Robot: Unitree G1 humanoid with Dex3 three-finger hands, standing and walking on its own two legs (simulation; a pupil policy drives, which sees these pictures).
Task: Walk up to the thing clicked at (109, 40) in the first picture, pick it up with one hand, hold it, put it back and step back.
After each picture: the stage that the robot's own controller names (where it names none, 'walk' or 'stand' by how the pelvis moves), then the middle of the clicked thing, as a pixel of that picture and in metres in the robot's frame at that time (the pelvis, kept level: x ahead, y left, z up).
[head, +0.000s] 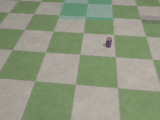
stand; (108, 42) +1.44 -0.25 -0.72
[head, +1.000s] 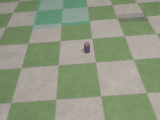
walk; (87, 47) +1.32 +0.12 -0.70
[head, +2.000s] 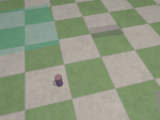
walk; (58, 80) +0.83 +0.31 -0.71
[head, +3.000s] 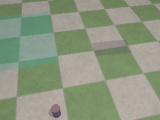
walk; (56, 111) +0.53 +0.24 -0.70
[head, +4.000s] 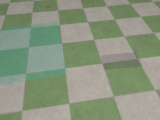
stand; out of the picture +0.43 +0.21 -0.72
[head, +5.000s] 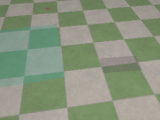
stand; out of the picture +0.41 +0.22 -0.72
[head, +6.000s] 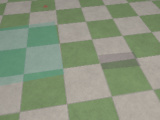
stand; out of the picture +0.42 +0.22 -0.73
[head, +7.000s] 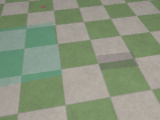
stand; out of the picture +0.41 +0.24 -0.73
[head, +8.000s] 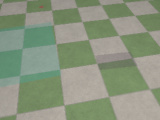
stand; out of the picture +0.41 +0.24 -0.73
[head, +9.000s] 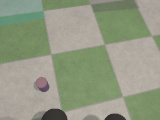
go down; (42, 84) +0.45 +0.25 -0.51
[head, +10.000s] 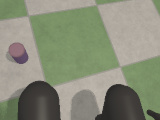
go down; (19, 53) +0.47 +0.31 -0.31
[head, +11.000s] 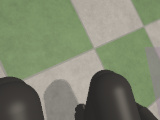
close in; out of the picture +0.44 +0.35 -0.23
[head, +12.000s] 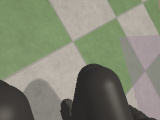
close; out of the picture +0.42 +0.36 -0.22
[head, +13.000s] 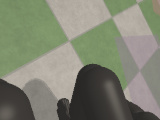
lift; out of the picture +0.41 +0.34 -0.22
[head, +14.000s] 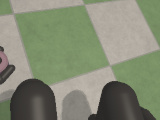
lift; out of the picture +0.35 +0.30 -0.11
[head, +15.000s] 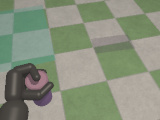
hold; (39, 89) +0.33 +0.17 +0.02
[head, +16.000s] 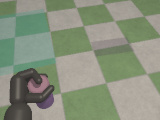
hold; (42, 92) +0.33 +0.17 -0.01
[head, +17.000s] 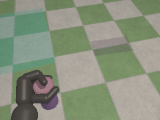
crouch; (46, 94) +0.33 +0.16 -0.03
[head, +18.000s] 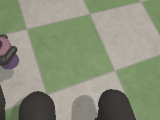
crouch; (4, 54) +0.44 +0.27 -0.11
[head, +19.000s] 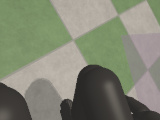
lower; out of the picture +0.40 +0.35 -0.22
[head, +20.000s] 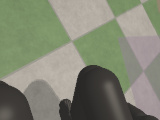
lower; out of the picture +0.39 +0.35 -0.22
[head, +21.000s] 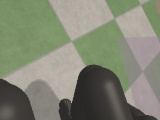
lower; out of the picture +0.39 +0.35 -0.22
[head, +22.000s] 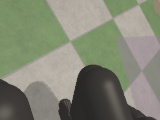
lower; out of the picture +0.39 +0.35 -0.22
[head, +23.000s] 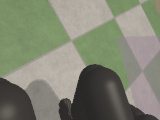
open; out of the picture +0.39 +0.34 -0.22
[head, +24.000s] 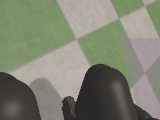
rise; out of the picture +0.39 +0.34 -0.22
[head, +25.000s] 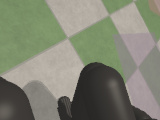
rise; out of the picture +0.38 +0.35 -0.21
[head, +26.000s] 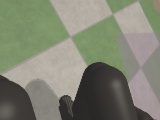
rise; out of the picture +0.38 +0.35 -0.21
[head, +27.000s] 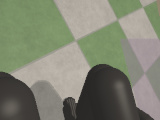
stand; out of the picture +0.39 +0.34 -0.21
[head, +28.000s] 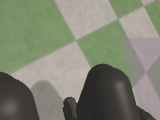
stand; out of the picture +0.39 +0.35 -0.21
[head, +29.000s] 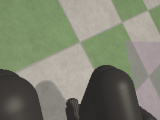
stand; out of the picture +0.39 +0.34 -0.21
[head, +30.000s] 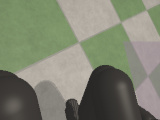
stand; out of the picture +0.39 +0.34 -0.21
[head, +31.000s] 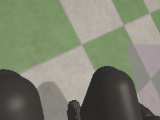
stand; out of the picture +0.39 +0.34 -0.21
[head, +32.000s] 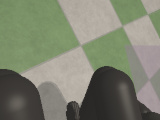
stand; out of the picture +0.38 +0.34 -0.21
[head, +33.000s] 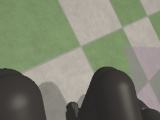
rise; out of the picture +0.38 +0.34 -0.21
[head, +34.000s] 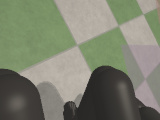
withdraw; out of the picture +0.38 +0.34 -0.21
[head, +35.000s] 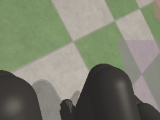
rise; out of the picture +0.38 +0.34 -0.21
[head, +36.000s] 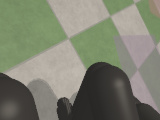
withdraw; out of the picture +0.38 +0.35 -0.20
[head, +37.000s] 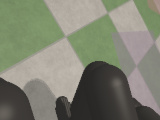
withdraw; out of the picture +0.38 +0.35 -0.21
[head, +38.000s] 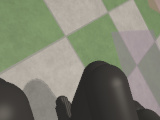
rise; out of the picture +0.38 +0.35 -0.21
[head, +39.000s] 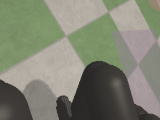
rise; out of the picture +0.38 +0.35 -0.21
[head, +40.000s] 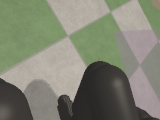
rise; out of the picture +0.38 +0.35 -0.21
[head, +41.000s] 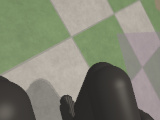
stand; out of the picture +0.38 +0.35 -0.21
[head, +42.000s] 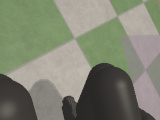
stand; out of the picture +0.38 +0.35 -0.21
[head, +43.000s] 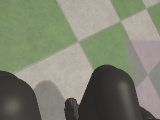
stand; out of the picture +0.38 +0.34 -0.21
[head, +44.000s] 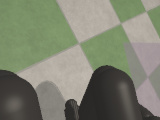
stand; out of the picture +0.39 +0.34 -0.21
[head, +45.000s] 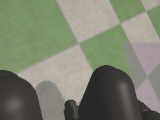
stand; out of the picture +0.38 +0.34 -0.21
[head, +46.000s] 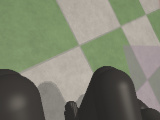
rise; out of the picture +0.39 +0.34 -0.21
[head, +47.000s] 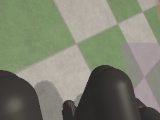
stand; out of the picture +0.38 +0.34 -0.21
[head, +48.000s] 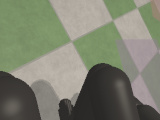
withdraw; out of the picture +0.38 +0.34 -0.21
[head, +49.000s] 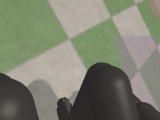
rise; out of the picture +0.38 +0.35 -0.21
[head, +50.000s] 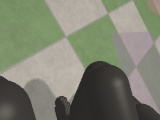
rise; out of the picture +0.38 +0.35 -0.21
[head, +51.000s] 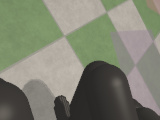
rise; out of the picture +0.38 +0.35 -0.21
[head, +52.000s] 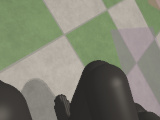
rise; out of the picture +0.38 +0.35 -0.21
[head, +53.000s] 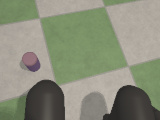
walk; (32, 62) +0.44 +0.29 -0.32
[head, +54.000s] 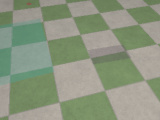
stand; out of the picture +0.37 +0.23 -0.66
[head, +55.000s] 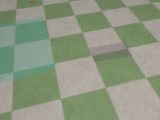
stand; out of the picture +0.39 +0.24 -0.67
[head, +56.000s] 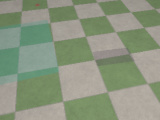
stand; out of the picture +0.38 +0.23 -0.70
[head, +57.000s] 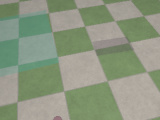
walk; out of the picture +0.42 +0.22 -0.71
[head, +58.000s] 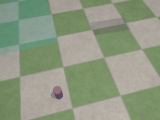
walk; (58, 92) +0.59 +0.26 -0.69
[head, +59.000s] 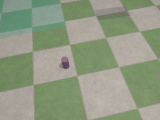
walk; (65, 62) +0.93 +0.27 -0.70
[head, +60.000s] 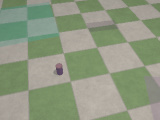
stand; (59, 69) +1.01 +0.29 -0.72
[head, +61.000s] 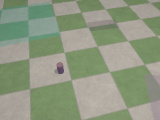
stand; (60, 68) +1.03 +0.28 -0.73
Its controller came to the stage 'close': yes
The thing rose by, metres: 0.69
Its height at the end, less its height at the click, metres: +0.00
